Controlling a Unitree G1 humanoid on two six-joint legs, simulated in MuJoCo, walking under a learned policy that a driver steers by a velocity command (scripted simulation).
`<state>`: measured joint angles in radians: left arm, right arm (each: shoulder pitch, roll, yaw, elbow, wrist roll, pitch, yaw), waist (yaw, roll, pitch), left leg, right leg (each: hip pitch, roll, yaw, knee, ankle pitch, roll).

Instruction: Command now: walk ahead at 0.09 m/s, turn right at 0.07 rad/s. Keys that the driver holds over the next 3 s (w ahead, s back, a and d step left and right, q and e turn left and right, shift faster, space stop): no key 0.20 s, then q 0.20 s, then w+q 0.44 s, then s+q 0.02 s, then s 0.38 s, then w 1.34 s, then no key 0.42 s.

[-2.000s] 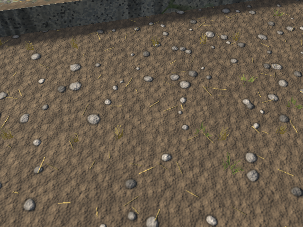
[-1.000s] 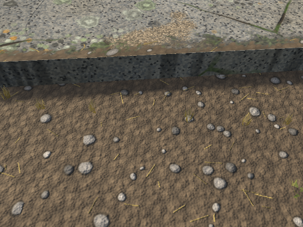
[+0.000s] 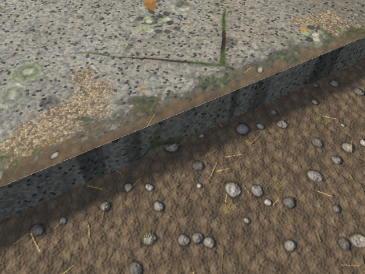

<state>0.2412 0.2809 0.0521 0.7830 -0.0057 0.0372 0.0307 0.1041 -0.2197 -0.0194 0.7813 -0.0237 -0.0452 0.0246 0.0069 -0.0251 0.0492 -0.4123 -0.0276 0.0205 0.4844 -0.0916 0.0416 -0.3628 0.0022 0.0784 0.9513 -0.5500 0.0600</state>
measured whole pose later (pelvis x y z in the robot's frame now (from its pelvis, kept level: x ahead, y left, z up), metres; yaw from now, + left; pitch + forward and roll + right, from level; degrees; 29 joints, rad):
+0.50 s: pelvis +0.07 +0.00 -0.01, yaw +7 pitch +1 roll -1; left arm 0.26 0.27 0.08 0.82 -0.01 0.00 0.08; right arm 0.15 -0.30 -0.07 0.83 0.02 0.03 0.02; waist 0.01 -0.01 0.02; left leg -0.40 -0.02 0.03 0.72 -0.39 0.06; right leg -0.23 -0.07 -0.06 0.66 -0.44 0.04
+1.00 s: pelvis +0.25 +0.02 +0.00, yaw +23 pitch +1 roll +1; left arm 0.03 0.25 0.03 0.70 0.05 -0.07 0.00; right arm 0.42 -0.29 -0.09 0.84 0.00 -0.02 0.00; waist -0.09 -0.01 0.04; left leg -0.08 -0.12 -0.21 0.56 -0.44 0.05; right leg -0.44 0.02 0.01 0.50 -0.06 -0.02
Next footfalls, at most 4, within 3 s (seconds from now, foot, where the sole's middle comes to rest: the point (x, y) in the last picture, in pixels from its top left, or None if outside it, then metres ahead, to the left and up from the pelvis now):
0.12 right None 0.07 -0.15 -0.77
0.98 right None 0.43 -0.02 -0.77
1.40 left None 0.24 0.12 -0.77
1.84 right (184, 245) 0.56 0.01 -0.77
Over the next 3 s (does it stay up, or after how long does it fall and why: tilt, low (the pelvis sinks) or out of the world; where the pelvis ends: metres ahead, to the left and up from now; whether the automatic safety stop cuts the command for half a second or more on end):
stays up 0.97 0.21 0.14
